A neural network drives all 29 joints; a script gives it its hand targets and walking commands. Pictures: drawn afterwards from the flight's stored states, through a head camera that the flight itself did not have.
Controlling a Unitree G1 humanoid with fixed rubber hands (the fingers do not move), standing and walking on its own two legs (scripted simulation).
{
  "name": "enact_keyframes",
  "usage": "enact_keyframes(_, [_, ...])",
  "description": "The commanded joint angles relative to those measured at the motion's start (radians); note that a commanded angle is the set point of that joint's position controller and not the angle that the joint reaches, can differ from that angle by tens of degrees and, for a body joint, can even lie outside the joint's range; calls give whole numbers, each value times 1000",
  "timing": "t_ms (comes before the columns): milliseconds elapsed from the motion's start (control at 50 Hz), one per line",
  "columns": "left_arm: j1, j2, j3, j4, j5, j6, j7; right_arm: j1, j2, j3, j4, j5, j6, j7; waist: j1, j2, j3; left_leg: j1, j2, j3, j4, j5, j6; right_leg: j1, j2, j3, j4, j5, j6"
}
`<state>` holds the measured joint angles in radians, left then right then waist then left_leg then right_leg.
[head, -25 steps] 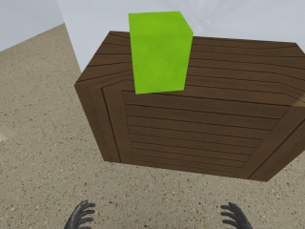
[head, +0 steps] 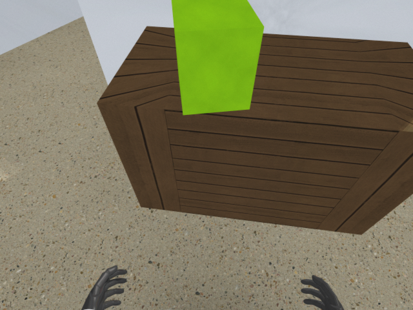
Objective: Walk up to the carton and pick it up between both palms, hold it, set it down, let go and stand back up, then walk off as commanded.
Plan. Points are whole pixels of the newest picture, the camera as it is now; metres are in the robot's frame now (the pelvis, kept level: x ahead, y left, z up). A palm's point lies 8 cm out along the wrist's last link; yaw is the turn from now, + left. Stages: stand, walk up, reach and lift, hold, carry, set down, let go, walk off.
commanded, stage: stand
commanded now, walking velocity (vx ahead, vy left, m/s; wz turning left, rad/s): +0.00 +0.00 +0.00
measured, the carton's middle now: (212, 57) +0.77 +0.01 +0.09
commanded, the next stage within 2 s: walk up in 0.58 s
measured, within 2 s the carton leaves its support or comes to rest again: neither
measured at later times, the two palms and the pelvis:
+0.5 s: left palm (90, 308) +0.15 +0.24 -0.08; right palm out of the picture +0.14 -0.24 -0.09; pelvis +0.00 +0.00 +0.00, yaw +0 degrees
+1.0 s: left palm out of the picture +0.13 +0.24 -0.10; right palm out of the picture +0.10 -0.31 -0.09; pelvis -0.01 -0.03 -0.01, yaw -3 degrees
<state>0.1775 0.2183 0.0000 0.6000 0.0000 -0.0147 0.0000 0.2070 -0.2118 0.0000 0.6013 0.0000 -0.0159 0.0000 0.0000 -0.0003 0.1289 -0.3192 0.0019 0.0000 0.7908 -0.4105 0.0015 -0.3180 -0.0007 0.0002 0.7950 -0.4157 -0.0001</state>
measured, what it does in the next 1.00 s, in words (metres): lifts its right foot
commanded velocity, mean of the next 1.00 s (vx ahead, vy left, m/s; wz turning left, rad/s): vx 0.00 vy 0.00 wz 0.00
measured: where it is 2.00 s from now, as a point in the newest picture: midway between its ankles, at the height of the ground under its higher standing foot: outside the picture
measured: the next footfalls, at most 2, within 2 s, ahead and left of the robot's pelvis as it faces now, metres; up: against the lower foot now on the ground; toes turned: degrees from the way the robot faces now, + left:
right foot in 1.06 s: +0.02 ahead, -0.17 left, +0.00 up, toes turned -3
left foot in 1.44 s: +0.06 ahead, +0.06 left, +0.00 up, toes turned -4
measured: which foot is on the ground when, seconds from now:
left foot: down 0.00-1.00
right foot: down 0.00-0.82, up 0.84-1.00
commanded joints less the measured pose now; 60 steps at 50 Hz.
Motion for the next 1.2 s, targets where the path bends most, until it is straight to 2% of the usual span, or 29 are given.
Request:
enact_keyframes(0, [-42,276,116,-19,23,-42,12,-40,-295,-107,-26,-31,-44,-16,0,-13,-179,-27,74,-129,-148,172,91,8,-77,111,-149,180,-87])
enact_keyframes(240, [-48,292,119,-15,26,-47,11,-43,-301,-105,-24,-30,-49,-14,0,-11,-164,-36,71,-133,-157,137,94,1,-81,129,-160,145,-91])
enact_keyframes(260, [-57,297,118,-14,25,-48,10,-50,-301,-106,-26,-29,-49,-14,-3,-29,-158,-34,67,-124,-151,140,92,-12,-83,136,-167,142,-93])
enact_keyframes(300, [-47,299,118,-11,25,-50,9,-44,-304,-105,-24,-29,-51,-13,-5,-17,-164,-27,73,-130,-150,146,92,-12,-82,137,-166,153,-92])
enact_keyframes(380, [-53,298,115,-7,23,-50,9,-42,-303,-104,-20,-29,-51,-13,-7,-35,-164,-21,68,-124,-147,160,91,-8,-90,143,-172,164,-93])
enact_keyframes(460, [-52,292,113,-7,21,-52,11,-46,-307,-101,-20,-28,-54,-13,2,-13,-170,-22,78,-137,-158,172,97,1,-84,135,-159,178,-91])
enact_keyframes(580, [-51,302,113,-3,21,-54,11,-47,-303,-101,-15,-27,-53,-12,-5,-34,-178,0,69,-122,-145,198,93,-3,-92,146,-174,207,-93])
enact_keyframes(680, [-39,299,113,0,20,-52,10,-45,-319,-104,-15,-25,-54,-12,4,-24,-173,-19,84,-143,-160,192,99,11,-82,135,-159,203,-89])
enact_keyframes(740, [-47,304,113,-1,19,-54,11,-51,-311,-103,-16,-24,-53,-12,-3,-31,-177,-9,79,-130,-153,199,97,3,-92,146,-172,214,-94])
enact_keyframes(760, [-16,371,133,-45,52,-16,-9,52,-418,-126,5,-22,-57,-32,-17,-95,-123,42,127,-189,-164,230,131,-111,-27,148,-62,313,-108])
enact_keyframes(780, [-25,349,134,-52,45,-1,-10,109,-450,-141,15,-25,-59,-42,-34,-17,-122,92,224,-315,-235,261,207,-196,25,87,123,283,-83])
enact_keyframes(800, [-2,330,134,-68,45,14,-8,118,-475,-150,4,-25,-64,-47,-28,68,-113,103,367,-427,-292,389,302,-247,41,30,291,46,-50])
enact_keyframes(820, [0,333,135,-83,46,28,-5,127,-495,-162,-5,-31,-72,-53,-36,97,-101,124,441,-511,-323,478,356,-310,28,76,394,-167,-43])
enact_keyframes(840, [1,332,137,-91,44,35,-4,139,-503,-168,-9,-33,-76,-60,-36,67,-90,120,456,-519,-322,521,365,-329,9,120,436,-175,-46])
enact_keyframes(860, [6,332,139,-96,41,36,-6,126,-496,-168,-19,-35,-76,-65,-32,53,-78,87,442,-485,-313,535,356,-326,2,134,461,-162,-43])
enact_keyframes(880, [19,334,145,-96,39,35,-12,102,-480,-165,-31,-36,-73,-68,-18,45,-76,57,409,-417,-285,561,331,-300,-4,132,462,-158,-42])
enact_keyframes(900, [34,330,147,-93,37,36,-18,83,-470,-162,-39,-37,-71,-70,-10,74,-86,32,386,-363,-254,591,316,-267,-13,123,446,-157,-40])
enact_keyframes(940, [76,325,152,-80,28,31,-25,60,-455,-157,-58,-45,-69,-68,5,137,-115,-4,337,-277,-220,549,288,-183,-38,87,319,-138,-44])
enact_keyframes(980, [125,321,161,-55,27,21,-29,9,-448,-152,-72,-50,-60,-61,33,158,-121,-67,268,-183,-168,437,227,-48,-32,56,84,-110,-55])
enact_keyframes(1000, [186,312,163,-24,25,9,-27,-26,-434,-143,-76,-45,-51,-54,65,142,-146,-96,202,-85,-79,382,178,72,-5,18,-115,-16,-66])
enact_keyframes(1020, [260,325,176,13,27,-5,-19,-6,-382,-128,-65,-45,-39,-49,85,43,-180,-107,127,-19,130,301,125,156,22,55,-250,55,-60])
enact_keyframes(1040, [282,408,188,4,39,-20,-8,24,-318,-104,-80,-33,-30,-46,75,-178,-178,-282,50,21,359,65,57,222,-116,367,-300,226,-89])
enact_keyframes(1060, [221,444,182,-29,45,-31,-2,44,-288,-85,-90,-24,-24,-55,30,-225,-167,-387,5,4,399,-204,21,208,-260,618,-327,379,-151])
enact_keyframes(1080, [143,470,182,-49,41,-27,3,30,-361,-103,-74,-29,-17,-60,27,-146,-207,-346,30,-73,419,-232,30,153,-325,729,-375,302,-243])
enact_keyframes(1100, [113,482,185,-47,36,-23,6,-10,-409,-115,-62,-33,-16,-60,33,-129,-151,-316,37,-97,438,-212,37,41,-328,752,-421,178,-232])
enact_keyframes(1120, [108,448,178,-37,40,-23,10,-45,-426,-122,-55,-27,-11,-55,33,-47,-83,-307,57,-102,425,-142,40,-2,-272,662,-417,110,-174])
enact_keyframes(1140, [93,430,171,-28,42,-23,15,-26,-412,-122,-42,-21,-6,-45,17,-65,-66,-307,62,-82,400,-106,38,16,-225,588,-383,120,-124])
enact_keyframes(1160, [104,416,167,-31,39,-29,20,-5,-391,-116,-37,-22,-1,-38,17,-91,-79,-311,61,-70,381,-96,40,44,-206,554,-351,158,-107])
enact_keyframes(1180, [123,412,163,-20,35,-35,24,23,-378,-113,-20,-22,3,-35,15,-125,-79,-310,66,-78,370,-80,37,58,-200,542,-325,217,-107])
